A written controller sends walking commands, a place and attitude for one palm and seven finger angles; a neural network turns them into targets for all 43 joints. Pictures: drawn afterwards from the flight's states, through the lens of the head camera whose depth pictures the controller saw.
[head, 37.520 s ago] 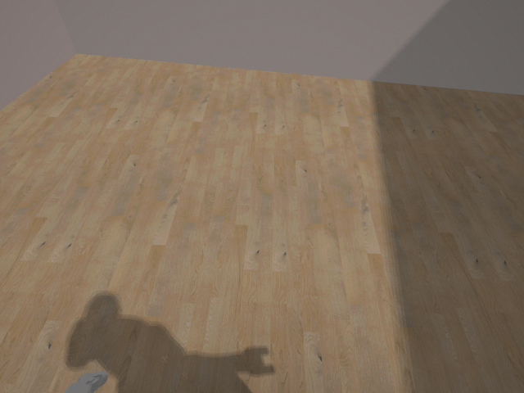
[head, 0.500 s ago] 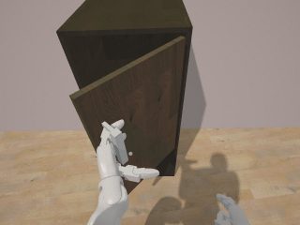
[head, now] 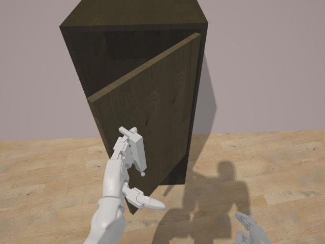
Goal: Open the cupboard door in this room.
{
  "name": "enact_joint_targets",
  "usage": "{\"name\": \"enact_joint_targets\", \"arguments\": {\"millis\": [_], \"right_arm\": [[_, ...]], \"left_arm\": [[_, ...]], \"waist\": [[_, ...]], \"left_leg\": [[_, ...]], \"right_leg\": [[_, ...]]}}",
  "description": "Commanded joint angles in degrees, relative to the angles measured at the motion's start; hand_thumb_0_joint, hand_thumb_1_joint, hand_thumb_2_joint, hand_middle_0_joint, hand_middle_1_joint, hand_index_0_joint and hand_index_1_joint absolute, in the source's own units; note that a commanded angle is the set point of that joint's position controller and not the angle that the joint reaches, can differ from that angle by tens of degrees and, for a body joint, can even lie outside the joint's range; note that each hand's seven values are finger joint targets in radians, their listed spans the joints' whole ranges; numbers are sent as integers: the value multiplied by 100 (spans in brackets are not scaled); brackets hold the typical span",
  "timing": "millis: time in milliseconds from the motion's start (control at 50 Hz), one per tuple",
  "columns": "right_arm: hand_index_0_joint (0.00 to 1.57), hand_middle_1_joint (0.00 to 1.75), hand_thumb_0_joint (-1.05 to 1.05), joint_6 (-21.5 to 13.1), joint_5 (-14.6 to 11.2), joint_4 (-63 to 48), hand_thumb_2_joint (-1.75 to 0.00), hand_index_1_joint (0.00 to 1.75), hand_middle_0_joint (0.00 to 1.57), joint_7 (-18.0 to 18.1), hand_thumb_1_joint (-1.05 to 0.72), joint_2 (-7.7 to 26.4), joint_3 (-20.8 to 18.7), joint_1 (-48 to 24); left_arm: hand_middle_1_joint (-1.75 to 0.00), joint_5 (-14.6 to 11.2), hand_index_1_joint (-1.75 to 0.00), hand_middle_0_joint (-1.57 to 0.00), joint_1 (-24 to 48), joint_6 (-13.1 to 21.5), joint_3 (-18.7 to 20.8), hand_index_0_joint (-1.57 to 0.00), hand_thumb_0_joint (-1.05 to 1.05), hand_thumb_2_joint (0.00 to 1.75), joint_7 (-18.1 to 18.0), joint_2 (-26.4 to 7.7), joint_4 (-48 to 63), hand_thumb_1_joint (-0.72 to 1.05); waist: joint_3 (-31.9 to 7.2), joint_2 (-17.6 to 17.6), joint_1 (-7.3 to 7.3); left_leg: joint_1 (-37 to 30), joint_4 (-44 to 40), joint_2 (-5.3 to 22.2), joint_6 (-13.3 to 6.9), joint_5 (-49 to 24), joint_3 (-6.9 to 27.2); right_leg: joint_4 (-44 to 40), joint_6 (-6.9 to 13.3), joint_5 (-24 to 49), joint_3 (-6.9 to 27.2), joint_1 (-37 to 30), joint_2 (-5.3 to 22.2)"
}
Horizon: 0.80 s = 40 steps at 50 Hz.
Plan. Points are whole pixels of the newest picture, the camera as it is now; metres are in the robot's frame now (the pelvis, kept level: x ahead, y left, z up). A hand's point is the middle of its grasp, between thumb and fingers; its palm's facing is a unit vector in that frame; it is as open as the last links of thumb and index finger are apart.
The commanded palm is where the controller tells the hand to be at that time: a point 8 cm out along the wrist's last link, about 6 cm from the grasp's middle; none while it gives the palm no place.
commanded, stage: slide the hand sideways off the handle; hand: left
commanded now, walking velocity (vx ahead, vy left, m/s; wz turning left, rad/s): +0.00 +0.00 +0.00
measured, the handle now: (132, 149) +0.33 +0.09 +0.08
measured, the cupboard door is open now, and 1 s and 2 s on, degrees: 49 48 48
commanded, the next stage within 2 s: draw the hand back to the body in 0.78 s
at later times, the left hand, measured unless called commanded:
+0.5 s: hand (120, 195) +0.21 +0.10 +0.08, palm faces +0.00 -1.00 +0.00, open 16.2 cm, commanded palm +0.18 +0.16 +0.08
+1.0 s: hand (99, 207) +0.19 +0.13 +0.08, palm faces +0.02 -1.00 -0.04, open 16.3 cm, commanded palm +0.16 +0.20 +0.09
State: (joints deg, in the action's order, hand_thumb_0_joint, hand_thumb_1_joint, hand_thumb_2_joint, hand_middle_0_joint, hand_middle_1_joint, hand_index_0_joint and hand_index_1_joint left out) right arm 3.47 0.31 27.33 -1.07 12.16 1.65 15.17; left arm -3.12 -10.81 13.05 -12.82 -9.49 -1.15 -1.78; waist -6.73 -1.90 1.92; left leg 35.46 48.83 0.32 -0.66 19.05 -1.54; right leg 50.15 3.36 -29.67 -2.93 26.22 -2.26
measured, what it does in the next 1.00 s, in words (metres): stands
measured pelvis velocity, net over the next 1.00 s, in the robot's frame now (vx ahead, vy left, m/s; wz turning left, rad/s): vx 0.00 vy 0.00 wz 0.02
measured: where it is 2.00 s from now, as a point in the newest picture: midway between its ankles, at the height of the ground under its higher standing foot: outside the picture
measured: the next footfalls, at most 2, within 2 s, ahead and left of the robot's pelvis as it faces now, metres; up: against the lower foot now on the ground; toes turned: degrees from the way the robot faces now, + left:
none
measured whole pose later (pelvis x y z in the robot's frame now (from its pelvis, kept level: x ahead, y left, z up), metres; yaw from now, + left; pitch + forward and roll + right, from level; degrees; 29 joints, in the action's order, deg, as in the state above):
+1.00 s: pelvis +0.00 +0.00 -0.02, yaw +1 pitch +8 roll -1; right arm -2.0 -1.2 24.1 1.9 13.1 1.0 16.0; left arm -10.0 -32.6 16.8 -2.8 3.3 -9.9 16.9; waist -7.6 -3.4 -0.1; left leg 41.7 55.6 0.5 -0.7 21.9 0.2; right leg 55.2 3.3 -32.4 -4.7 31.0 -2.6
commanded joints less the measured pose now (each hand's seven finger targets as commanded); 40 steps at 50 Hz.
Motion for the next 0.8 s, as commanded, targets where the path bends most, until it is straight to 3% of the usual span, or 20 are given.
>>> {"name": "enact_joint_targets", "arguments": {"millis": [0,40,140,160,260,320,460,500,560,640,780], "right_arm": [[20,30,0,-280,-20,-1185,-90,30,20,-39,-90,517,-248,-735],[20,30,0,-302,-35,-1253,-90,30,20,-57,-90,514,-255,-693],[20,30,0,-394,-57,-1337,-90,30,20,-28,-90,554,-253,-657],[20,30,0,-417,-56,-1316,-90,30,20,-9,-90,560,-250,-606],[20,30,0,-488,-58,-1314,-90,30,20,62,-90,572,-264,-591],[20,30,0,-526,-71,-1343,-90,30,20,66,-90,544,-245,-597],[20,30,0,-547,-78,-1454,-90,30,20,86,-90,560,-236,-536],[20,30,0,-559,-87,-1483,-90,30,20,86,-90,558,-241,-509],[20,30,0,-593,-101,-1479,-90,30,20,114,-90,575,-254,-478],[20,30,0,-666,-113,-1509,-90,30,20,141,-90,586,-272,-445],[20,30,0,-815,-151,-1457,-90,30,20,230,-90,621,-298,-433]], "left_arm": [[-30,129,-30,-15,185,515,275,-15,0,30,-88,-196,1779,-50],[-30,84,-30,-15,-103,554,211,-15,0,30,-40,-164,2132,-50],[-30,28,-30,-15,-277,617,-22,-15,0,30,73,-116,2537,-50],[-30,9,-30,-15,-419,610,-4,-15,0,30,94,-134,2407,-50],[-30,-31,-30,-15,-697,690,318,-15,0,30,267,-457,2593,-50],[-30,-96,-30,-15,-978,681,344,-15,0,30,360,-439,2710,-50],[-30,-204,-30,-15,-1604,572,588,-15,0,30,491,-648,2926,-50],[-30,-251,-30,-15,-1826,596,583,-15,0,30,572,-606,2968,-50],[-30,-363,-30,-15,-2080,646,835,-15,0,30,684,-807,3046,-50],[-30,-460,-30,-15,-2203,792,799,-15,0,30,937,-829,3305,-50],[-30,-669,-30,-15,-2224,964,967,-15,0,30,1275,-968,3331,-50]], "waist": [[-716,262,-248],[-756,134,-246],[-546,314,-59],[-413,549,-14],[-633,449,-122],[-726,254,-177],[-695,292,-212],[-634,392,-182],[-585,462,-201],[-594,269,-136],[-481,301,-68]], "left_leg": [[-1157,-422,-44,-124,-577,222],[-1222,-425,-22,-116,-666,227],[-1127,-359,-7,-145,-452,325],[-1036,-341,1,-159,-364,357],[-973,-281,-29,-156,-356,350],[-1030,-281,-30,-143,-430,350],[-934,-209,-38,-153,-630,347],[-906,-180,-38,-153,-651,336],[-768,-110,-58,-152,-654,342],[-732,4,-78,-163,-642,346],[-436,191,-106,-161,-337,390]], "right_leg": [[-938,-219,1772,301,484,136],[-865,-184,1817,228,492,90],[-832,-215,1544,176,772,64],[-877,-236,1463,204,779,60],[-791,-219,1402,240,735,65],[-708,-202,1481,175,751,51],[-664,-223,1842,175,636,47],[-642,-258,1958,161,688,49],[-644,-287,2121,223,594,67],[-591,-356,2272,272,751,106],[-684,-415,1846,459,922,178]]}}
